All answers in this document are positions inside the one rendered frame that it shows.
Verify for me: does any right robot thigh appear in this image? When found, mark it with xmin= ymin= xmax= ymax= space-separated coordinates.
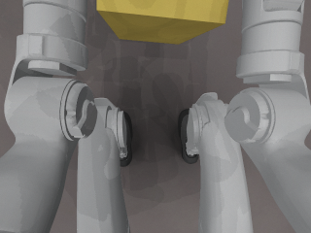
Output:
xmin=188 ymin=99 xmax=254 ymax=233

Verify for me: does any robot right forearm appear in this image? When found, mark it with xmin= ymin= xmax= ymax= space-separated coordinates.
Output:
xmin=235 ymin=0 xmax=311 ymax=104

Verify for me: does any robot left forearm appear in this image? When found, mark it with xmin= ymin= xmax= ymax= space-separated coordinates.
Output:
xmin=4 ymin=0 xmax=88 ymax=123

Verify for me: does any left robot thigh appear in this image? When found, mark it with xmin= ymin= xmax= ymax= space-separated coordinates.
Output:
xmin=77 ymin=105 xmax=131 ymax=233

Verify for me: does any right robot upper arm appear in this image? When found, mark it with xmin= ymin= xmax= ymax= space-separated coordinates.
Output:
xmin=224 ymin=87 xmax=311 ymax=233

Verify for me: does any left robot upper arm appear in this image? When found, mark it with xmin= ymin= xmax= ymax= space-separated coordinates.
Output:
xmin=0 ymin=76 xmax=98 ymax=233

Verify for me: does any carton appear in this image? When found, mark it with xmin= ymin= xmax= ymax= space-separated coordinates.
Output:
xmin=96 ymin=0 xmax=229 ymax=45

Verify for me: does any robot thigh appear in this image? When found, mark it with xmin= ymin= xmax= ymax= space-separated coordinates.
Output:
xmin=77 ymin=105 xmax=131 ymax=233
xmin=188 ymin=99 xmax=254 ymax=233

